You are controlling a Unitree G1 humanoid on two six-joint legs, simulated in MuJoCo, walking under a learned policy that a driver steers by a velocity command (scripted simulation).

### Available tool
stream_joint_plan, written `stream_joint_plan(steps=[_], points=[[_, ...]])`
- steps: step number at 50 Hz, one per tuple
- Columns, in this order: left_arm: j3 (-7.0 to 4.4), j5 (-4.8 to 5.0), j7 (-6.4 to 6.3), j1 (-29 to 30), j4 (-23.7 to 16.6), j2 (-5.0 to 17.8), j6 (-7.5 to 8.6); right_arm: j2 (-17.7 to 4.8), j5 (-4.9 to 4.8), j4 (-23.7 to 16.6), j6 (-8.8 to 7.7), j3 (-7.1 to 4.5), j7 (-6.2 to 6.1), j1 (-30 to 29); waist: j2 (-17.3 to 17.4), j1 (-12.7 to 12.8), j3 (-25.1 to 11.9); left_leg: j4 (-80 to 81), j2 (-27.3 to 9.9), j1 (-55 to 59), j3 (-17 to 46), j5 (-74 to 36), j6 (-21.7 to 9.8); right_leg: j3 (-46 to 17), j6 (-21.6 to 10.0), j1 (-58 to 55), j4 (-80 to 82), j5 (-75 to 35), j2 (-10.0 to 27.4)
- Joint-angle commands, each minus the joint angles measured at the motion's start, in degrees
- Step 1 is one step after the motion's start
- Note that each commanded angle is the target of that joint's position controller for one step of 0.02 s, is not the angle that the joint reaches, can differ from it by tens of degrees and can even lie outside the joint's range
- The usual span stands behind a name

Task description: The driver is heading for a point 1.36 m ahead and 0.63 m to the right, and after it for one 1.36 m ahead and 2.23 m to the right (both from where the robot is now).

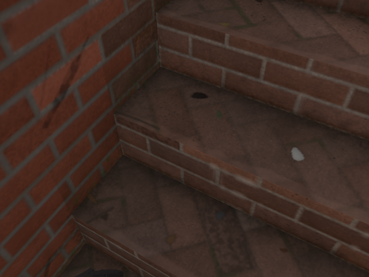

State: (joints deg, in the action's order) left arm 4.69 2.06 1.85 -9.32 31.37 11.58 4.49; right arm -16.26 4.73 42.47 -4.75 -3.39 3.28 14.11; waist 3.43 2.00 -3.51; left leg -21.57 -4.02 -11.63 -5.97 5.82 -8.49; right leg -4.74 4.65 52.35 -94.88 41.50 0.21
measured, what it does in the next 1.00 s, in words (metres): climbs, turning right: right foot 0.19 m higher, then left foot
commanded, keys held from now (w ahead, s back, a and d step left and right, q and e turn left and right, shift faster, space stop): e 0.72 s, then w+e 0.18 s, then w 0.10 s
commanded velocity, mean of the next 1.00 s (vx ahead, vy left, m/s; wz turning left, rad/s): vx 0.06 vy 0.00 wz -0.54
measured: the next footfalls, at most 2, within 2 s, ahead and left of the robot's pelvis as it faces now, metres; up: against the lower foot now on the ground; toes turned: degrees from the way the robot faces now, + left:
right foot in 0.32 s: +0.03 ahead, -0.17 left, +0.19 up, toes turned -6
left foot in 0.90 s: +0.14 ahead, -0.03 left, +0.19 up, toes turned -27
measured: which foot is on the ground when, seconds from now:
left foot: down 0.00-0.40, up 0.42-0.88, down 0.90-1.00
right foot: up 0.00-0.30, down 0.32-0.92, up 0.94-1.00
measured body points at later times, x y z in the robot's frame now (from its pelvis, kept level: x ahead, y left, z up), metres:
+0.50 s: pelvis +0.02 -0.09 +0.02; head +0.02 -0.10 +0.47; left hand +0.18 +0.13 -0.08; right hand +0.17 -0.43 -0.04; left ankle -0.07 +0.10 -0.59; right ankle -0.01 -0.16 -0.58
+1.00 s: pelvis +0.08 -0.10 +0.13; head +0.09 -0.11 +0.58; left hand +0.29 +0.07 +0.02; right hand +0.08 -0.40 +0.03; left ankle +0.10 -0.01 -0.58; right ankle -0.03 -0.18 -0.44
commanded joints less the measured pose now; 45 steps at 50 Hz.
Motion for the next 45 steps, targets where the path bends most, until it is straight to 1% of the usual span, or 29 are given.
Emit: stream_joint_plan(steps=[1, 2, 4, 5, 8, 9, 11, 12, 15, 16, 17, 19, 20, 21, 22, 23, 24, 25, 26, 28, 30, 33, 34, 36, 37, 39, 42, 44, 45], points=[[-3.43, -0.04, 0.42, -3.16, -1.98, 5.68, 1.80, -14.93, 5.73, -2.41, 1.19, -4.49, -0.54, 12.90, 2.63, -4.64, -8.84, -6.61, -24.73, 26.38, 10.20, -76.57, -14.01, 0.62, 1.15, 24.09, -45.51, 8.07, -5.15], [-3.83, -0.07, 0.88, -1.10, -2.82, 6.53, 1.65, -13.11, 6.77, -2.38, 2.53, -2.82, 0.54, 10.35, 0.59, -2.45, -6.45, -6.76, -23.00, 21.22, 10.18, -61.28, -14.17, -4.08, -0.92, 28.62, -47.79, -0.82, -5.88], [-2.31, -1.70, 1.21, 2.37, -3.93, 4.46, 0.11, -7.61, 1.17, -5.10, 3.65, 0.34, 1.23, 0.98, 1.54, 0.78, -6.50, -2.33, -20.08, 11.81, 7.05, -35.08, -11.81, -3.96, -2.38, 25.39, -39.04, -0.95, -3.02], [-1.69, -2.38, 1.65, 2.70, -5.24, 3.23, -0.87, -8.59, -0.51, -5.10, 3.65, 0.28, 0.77, -0.67, 2.59, 2.42, -6.45, 0.53, -18.60, 9.37, 3.86, -26.51, -10.35, -0.20, -1.36, 22.74, -36.14, 3.84, -1.82], [-1.07, -3.09, 2.00, 8.40, -7.88, 3.31, -4.80, -15.86, 0.48, -6.13, 1.82, -3.72, -1.68, -3.31, -0.25, 0.87, -0.68, 13.43, -19.46, 0.21, 4.21, -0.19, -9.00, 6.31, 0.44, 13.49, -8.89, 8.87, 1.68], [-0.89, -2.09, 1.94, 8.81, -8.19, 3.55, -5.40, -18.47, 1.33, -5.35, 1.91, -5.11, -1.71, -2.39, 2.96, 0.45, 0.60, 14.72, -20.00, -1.52, 2.93, -7.23, -9.26, 7.11, -0.94, 8.72, -5.20, 11.37, 0.07], [-0.67, -1.03, 1.90, 5.05, -5.95, 3.21, -5.88, -17.65, 2.02, -3.13, 2.47, -5.92, -0.79, 0.78, 6.02, -1.65, 0.07, 15.25, -25.05, 6.28, 3.94, -13.27, -11.58, 5.57, -3.19, 9.66, 0.71, 8.84, -0.79], [-0.84, -1.78, 2.68, 1.63, -4.27, 2.85, -5.42, -17.25, 0.15, -3.48, 1.91, -6.10, -0.79, -0.32, 6.69, -1.67, -1.47, 13.70, -24.25, 7.94, -0.12, -19.61, -11.51, 8.73, -3.14, 5.13, 0.88, 10.93, -2.37], [-2.32, -0.07, 3.37, -0.65, -2.58, 5.28, -3.89, -17.03, -0.41, -4.64, 2.25, -6.53, -1.08, -1.58, 8.24, -2.14, -3.62, 7.24, -21.86, 13.63, -2.71, -32.38, -10.72, 8.41, -6.73, 1.27, 13.39, 4.78, -7.06], [-2.08, 0.47, 3.21, -2.04, -3.60, 4.97, -4.49, -19.75, 1.68, -5.21, 2.76, -7.35, -0.20, -5.79, 10.20, 1.53, -2.81, 6.19, -25.74, 15.10, 0.96, -36.70, -11.17, 3.04, -6.32, 1.40, 22.68, 1.90, -4.86], [-3.43, 1.07, 1.97, -3.35, -2.46, 8.57, -4.11, -18.39, 2.14, -6.07, 3.29, -7.51, 0.02, -6.08, 4.50, 0.44, -7.20, 2.15, -20.98, 11.98, -1.19, -36.45, -8.79, 0.24, -9.15, -1.57, 21.74, -2.69, -7.71], [-4.17, -0.11, 1.29, -3.79, -2.82, 9.25, -4.46, -17.48, 1.96, -7.43, 3.81, -7.46, 0.11, -9.81, 4.41, 2.43, -6.25, -1.58, -15.81, 0.87, -2.54, -31.16, -5.86, -5.75, -12.74, -8.56, 28.07, -6.14, -8.37], [-4.62, -1.01, 0.75, -7.80, -1.23, 9.95, -4.77, -15.21, 2.07, -8.90, 4.26, -6.92, 0.31, -14.00, 0.07, 4.37, -8.21, -7.64, -11.74, -7.18, -3.43, -25.18, -2.80, -13.30, -16.15, -15.19, 34.44, -12.66, -6.41], [-4.85, -3.62, 0.04, -16.69, 1.80, 10.33, -4.72, -10.42, 2.35, -11.35, 5.14, -5.89, 0.42, -20.69, -11.09, 8.94, -10.50, -22.32, -4.59, -23.80, -2.05, 5.12, 2.88, -30.17, -21.22, -28.44, 46.93, -30.70, 0.21], [-5.53, -5.45, 0.30, -24.20, 3.95, 14.53, -3.67, -5.51, -0.05, -13.35, 6.62, -4.36, 0.46, -21.23, -18.27, 9.50, -13.60, -46.39, 0.24, -30.59, 8.00, 8.44, 4.29, -45.55, -22.68, -30.04, 53.23, -45.34, 6.82], [-5.64, -5.20, 1.92, -27.81, 4.83, 14.02, -3.61, -4.84, -3.48, -12.63, 6.74, -3.81, -0.59, -22.60, -20.61, 12.00, -11.17, -67.70, 7.55, -37.09, 20.34, 9.82, 3.39, -45.24, -19.53, -29.09, 52.63, -50.92, 6.26], [-6.21, -3.11, 3.42, -26.72, 5.37, 13.70, -3.75, -3.12, -3.00, -13.27, 5.71, -2.69, -2.34, -23.50, -22.77, 10.72, -8.81, -76.95, 12.13, -44.72, 27.19, 12.19, 2.16, -39.92, -19.67, -31.23, 50.54, -52.45, 4.85], [-5.62, -1.17, 4.18, -23.18, 6.73, 10.93, -3.21, -2.19, -1.90, -13.71, 4.36, -1.57, -4.02, -22.85, -19.96, 6.66, -7.00, -82.23, 12.32, -48.49, 26.15, 12.62, 2.11, -34.46, -20.52, -32.03, 47.79, -55.44, 2.89], [-5.03, -0.70, 4.08, -19.28, 8.15, 8.32, -1.78, -2.35, -0.22, -13.57, 3.48, -0.33, -5.27, -21.89, -14.82, 3.25, -6.76, -85.01, 10.85, -49.35, 22.86, 15.43, 3.76, -32.55, -20.62, -31.41, 49.05, -54.03, 1.44], [-4.60, -0.27, 2.70, -10.39, 8.34, 6.87, 0.30, -2.70, -0.34, -12.96, 3.97, 0.97, -6.16, -20.06, -5.77, -0.93, -8.09, -83.01, 8.79, -48.76, 19.18, 16.99, 7.71, -33.19, -18.97, -28.06, 51.57, -47.40, 0.26], [-4.08, -0.86, 1.27, -6.45, 7.38, 5.82, 0.79, -4.28, -0.58, -11.73, 5.27, 0.87, -6.57, -19.17, -3.60, -1.08, -7.99, -79.29, 6.60, -47.28, 17.77, 12.70, 11.76, -32.39, -18.33, -23.99, 53.76, -45.36, 0.06], [-3.12, -2.74, -0.05, -9.78, 7.47, 4.47, 0.23, -2.98, -0.39, -11.68, 6.57, 1.34, -6.59, -19.37, -4.88, -0.09, -9.43, -76.68, 5.91, -46.74, 16.14, 6.22, 14.85, -28.19, -17.61, -23.21, 54.40, -52.88, -1.21], [-4.47, -1.75, 0.45, -11.69, 7.55, 6.75, 0.17, -1.94, -0.38, -14.50, 6.40, 1.86, -5.59, -23.17, -2.70, 0.10, -6.38, -67.80, 5.66, -47.62, 10.85, 17.94, 15.23, -30.14, -17.90, -26.20, 61.41, -56.24, 2.20], [-4.62, -3.08, 0.75, -16.12, 9.72, 6.42, -0.23, 0.46, -0.11, -14.61, 6.14, 2.11, -4.58, -24.21, -8.05, 2.05, -7.26, -67.58, 6.38, -42.69, 8.73, 15.21, 13.66, -29.00, -18.87, -25.51, 62.30, -56.54, 1.89], [-4.73, -2.76, 1.62, -11.76, 7.75, 6.55, 0.79, 0.32, -0.69, -12.42, 5.39, 1.05, -3.98, -20.15, -8.99, -0.31, -7.05, -68.88, 5.85, -34.30, 5.22, 8.97, 13.64, -26.01, -18.28, -21.51, 64.53, -52.73, 1.68], [-4.21, -2.22, 2.41, -10.14, 6.58, 4.65, 0.36, -0.42, 0.77, -11.38, 5.93, 0.74, -3.10, -19.61, -4.90, -0.31, -4.18, -55.44, 6.15, -23.56, 2.99, 10.16, 13.27, -23.50, -17.82, -13.23, 68.33, -31.21, -2.23], [-5.82, -2.10, 1.73, -10.06, 5.66, 6.80, -0.68, 1.94, 2.00, -12.34, 6.49, 0.69, -2.51, -17.49, -9.47, -0.57, -0.44, -20.90, 9.25, -11.82, 0.24, 28.23, 13.25, -26.46, -19.06, -20.51, 70.84, -24.79, -2.55], [-7.32, -2.98, 2.85, -9.88, 6.52, 8.32, -1.82, 2.65, 0.08, -9.40, 5.76, 0.67, -3.54, -9.15, -7.81, -2.31, -4.54, -4.62, 4.28, -6.89, 6.82, 14.01, 13.50, -32.23, -22.42, -33.25, 62.57, -29.54, 1.63], [-7.60, -1.98, 3.34, -11.68, 7.79, 7.56, -2.28, 2.19, 0.06, -5.97, 4.32, 0.42, -3.94, -4.64, -2.43, -2.66, -5.88, 3.26, 1.77, 0.07, 9.92, 14.75, 11.58, -29.40, -22.10, -30.99, 54.60, -27.25, -0.16]])
Velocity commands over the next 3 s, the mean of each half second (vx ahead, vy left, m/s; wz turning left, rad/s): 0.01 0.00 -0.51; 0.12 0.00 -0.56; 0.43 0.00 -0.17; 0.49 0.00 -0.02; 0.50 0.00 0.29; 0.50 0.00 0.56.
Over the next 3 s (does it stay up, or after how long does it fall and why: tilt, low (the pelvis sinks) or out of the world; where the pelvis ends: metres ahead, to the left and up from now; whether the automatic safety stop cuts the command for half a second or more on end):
stays up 0.89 -0.65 0.85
